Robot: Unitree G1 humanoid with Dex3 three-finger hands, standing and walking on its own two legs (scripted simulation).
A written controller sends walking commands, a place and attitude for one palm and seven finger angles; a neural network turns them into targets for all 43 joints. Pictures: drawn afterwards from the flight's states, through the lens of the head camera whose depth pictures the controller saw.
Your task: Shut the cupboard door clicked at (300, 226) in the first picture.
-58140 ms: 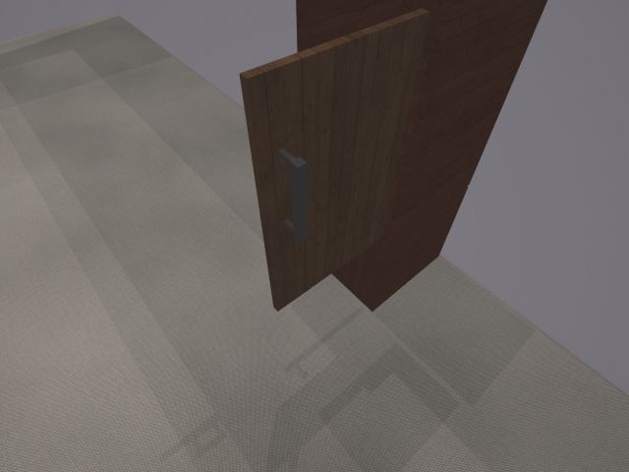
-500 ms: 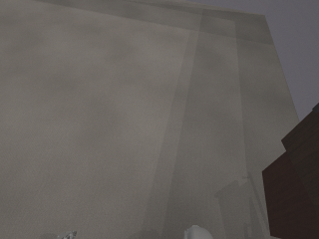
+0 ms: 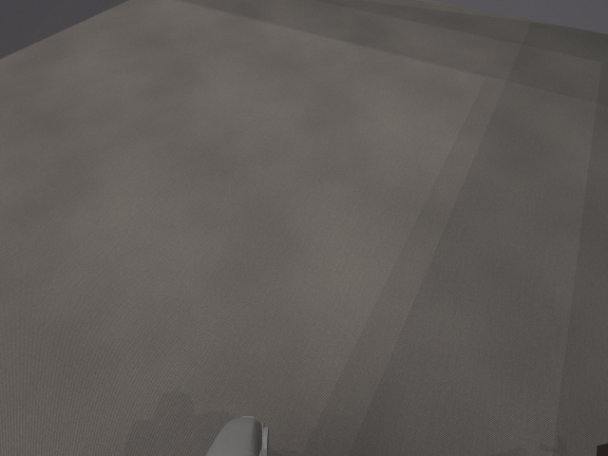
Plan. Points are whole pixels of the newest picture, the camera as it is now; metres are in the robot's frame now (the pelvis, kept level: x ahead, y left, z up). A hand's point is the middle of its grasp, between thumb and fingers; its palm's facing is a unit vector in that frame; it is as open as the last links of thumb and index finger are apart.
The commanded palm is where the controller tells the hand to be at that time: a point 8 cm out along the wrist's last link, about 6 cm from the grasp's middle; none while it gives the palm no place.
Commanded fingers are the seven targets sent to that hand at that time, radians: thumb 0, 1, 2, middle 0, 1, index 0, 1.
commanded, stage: walk to a spot facing it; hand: left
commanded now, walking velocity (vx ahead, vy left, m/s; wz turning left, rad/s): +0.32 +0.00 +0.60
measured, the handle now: out of the picture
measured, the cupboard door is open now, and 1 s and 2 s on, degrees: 14 14 14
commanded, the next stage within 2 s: turn to face it in 0.46 s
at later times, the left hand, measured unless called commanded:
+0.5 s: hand (129, 424) +0.19 +0.29 -0.18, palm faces +0.30 -0.94 -0.17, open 7.4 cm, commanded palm none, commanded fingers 0.00 0.90 0.90 -0.20 -0.30 -0.20 -0.30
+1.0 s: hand (166, 320) +0.37 +0.28 -0.19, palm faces +0.13 -0.97 -0.19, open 7.3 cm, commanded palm none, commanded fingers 0.00 0.90 0.90 -0.20 -0.30 -0.20 -0.30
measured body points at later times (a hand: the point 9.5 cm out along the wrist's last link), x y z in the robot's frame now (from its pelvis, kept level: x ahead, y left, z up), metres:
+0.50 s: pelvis +0.18 +0.09 -0.01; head +0.20 +0.13 +0.44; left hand +0.18 +0.34 -0.16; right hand +0.33 -0.12 -0.13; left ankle +0.18 +0.12 -0.74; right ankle +0.24 -0.09 -0.65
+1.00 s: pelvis +0.34 +0.10 -0.02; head +0.39 +0.11 +0.43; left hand +0.36 +0.34 -0.17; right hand +0.33 -0.12 -0.17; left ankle +0.22 +0.16 -0.67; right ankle +0.34 +0.03 -0.74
